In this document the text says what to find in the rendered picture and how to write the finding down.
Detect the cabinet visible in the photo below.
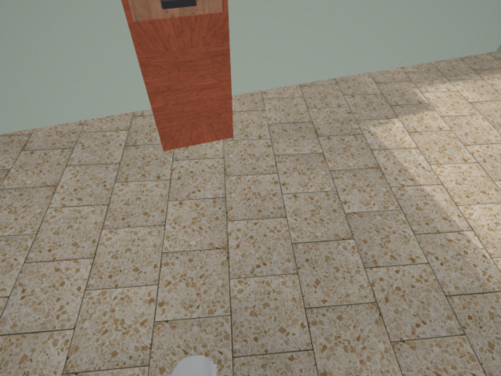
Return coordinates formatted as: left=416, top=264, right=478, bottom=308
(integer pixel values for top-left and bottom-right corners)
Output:
left=121, top=0, right=233, bottom=151

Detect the drawer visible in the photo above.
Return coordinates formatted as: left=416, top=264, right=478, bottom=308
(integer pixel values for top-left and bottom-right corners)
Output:
left=128, top=0, right=223, bottom=21

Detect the left robot thigh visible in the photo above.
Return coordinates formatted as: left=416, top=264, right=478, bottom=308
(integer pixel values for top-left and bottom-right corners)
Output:
left=170, top=356, right=217, bottom=376

